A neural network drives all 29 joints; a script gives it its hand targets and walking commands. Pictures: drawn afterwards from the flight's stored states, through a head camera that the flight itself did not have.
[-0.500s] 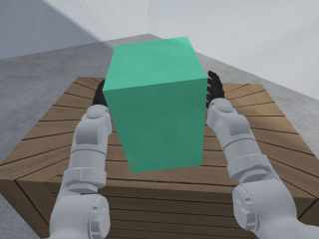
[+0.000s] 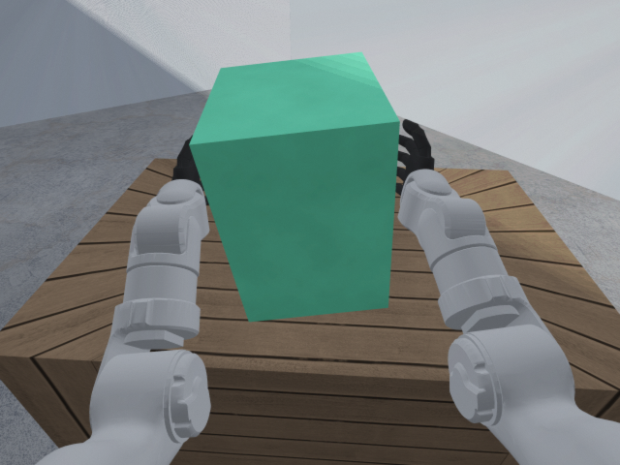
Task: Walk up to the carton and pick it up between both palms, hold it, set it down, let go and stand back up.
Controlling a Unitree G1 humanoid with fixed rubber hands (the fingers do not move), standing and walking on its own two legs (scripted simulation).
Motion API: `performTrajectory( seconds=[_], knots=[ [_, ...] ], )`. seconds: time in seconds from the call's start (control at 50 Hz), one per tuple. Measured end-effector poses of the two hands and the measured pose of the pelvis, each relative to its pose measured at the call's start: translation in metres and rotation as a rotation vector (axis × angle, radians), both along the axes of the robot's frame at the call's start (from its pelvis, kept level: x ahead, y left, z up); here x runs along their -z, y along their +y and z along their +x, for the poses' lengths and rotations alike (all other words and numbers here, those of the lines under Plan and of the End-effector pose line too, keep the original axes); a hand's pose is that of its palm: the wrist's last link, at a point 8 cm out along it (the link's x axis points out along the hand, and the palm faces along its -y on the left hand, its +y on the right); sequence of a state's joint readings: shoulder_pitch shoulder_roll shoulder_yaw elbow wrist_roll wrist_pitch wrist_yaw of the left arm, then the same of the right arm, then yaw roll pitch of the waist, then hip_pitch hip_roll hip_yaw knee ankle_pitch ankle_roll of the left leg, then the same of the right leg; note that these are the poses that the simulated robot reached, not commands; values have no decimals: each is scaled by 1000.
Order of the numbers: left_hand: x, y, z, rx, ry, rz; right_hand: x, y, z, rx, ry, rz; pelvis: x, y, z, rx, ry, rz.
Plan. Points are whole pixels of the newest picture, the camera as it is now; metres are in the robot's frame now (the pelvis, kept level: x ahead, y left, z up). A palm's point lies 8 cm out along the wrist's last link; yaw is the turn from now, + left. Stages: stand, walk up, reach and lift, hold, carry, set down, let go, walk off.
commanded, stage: reach and lift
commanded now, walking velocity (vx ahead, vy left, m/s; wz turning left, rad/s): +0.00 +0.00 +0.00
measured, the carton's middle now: (304, 188) +0.42 +0.03 +0.22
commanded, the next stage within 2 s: hold in 0.58 s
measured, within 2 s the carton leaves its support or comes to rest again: neither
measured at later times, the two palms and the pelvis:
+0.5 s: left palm (187, 182) +0.37 +0.17 +0.26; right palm (420, 177) +0.39 -0.11 +0.26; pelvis +0.00 +0.00 +0.00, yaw +0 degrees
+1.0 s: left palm (182, 173) +0.36 +0.17 +0.27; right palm (426, 169) +0.37 -0.11 +0.27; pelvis +0.00 +0.00 +0.00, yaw +0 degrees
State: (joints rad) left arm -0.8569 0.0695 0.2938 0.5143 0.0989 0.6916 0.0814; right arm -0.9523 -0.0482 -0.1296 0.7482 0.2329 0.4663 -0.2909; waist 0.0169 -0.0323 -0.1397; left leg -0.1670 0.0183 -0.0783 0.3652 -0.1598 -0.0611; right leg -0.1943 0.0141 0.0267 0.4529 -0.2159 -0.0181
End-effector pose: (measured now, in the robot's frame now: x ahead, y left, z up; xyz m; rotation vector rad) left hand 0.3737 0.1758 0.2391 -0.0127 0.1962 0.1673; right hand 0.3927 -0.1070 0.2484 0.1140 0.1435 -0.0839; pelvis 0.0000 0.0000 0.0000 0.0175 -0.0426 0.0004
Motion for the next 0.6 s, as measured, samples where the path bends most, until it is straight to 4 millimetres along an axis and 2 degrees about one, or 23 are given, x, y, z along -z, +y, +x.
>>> performTrajectory(
  seconds=[0.18,0.36,0.6],
  knots=[
    [1,1,3,3,20,6,2,0,2,8,23,39,0,1,3,0,5,-1],
    [-16,-1,-3,2,-5,19,-9,-1,-4,7,2,64,0,1,2,0,2,-1],
    [-19,-2,-6,6,7,22,-12,-3,-8,9,16,60,0,1,2,0,-1,-1]
  ],
)
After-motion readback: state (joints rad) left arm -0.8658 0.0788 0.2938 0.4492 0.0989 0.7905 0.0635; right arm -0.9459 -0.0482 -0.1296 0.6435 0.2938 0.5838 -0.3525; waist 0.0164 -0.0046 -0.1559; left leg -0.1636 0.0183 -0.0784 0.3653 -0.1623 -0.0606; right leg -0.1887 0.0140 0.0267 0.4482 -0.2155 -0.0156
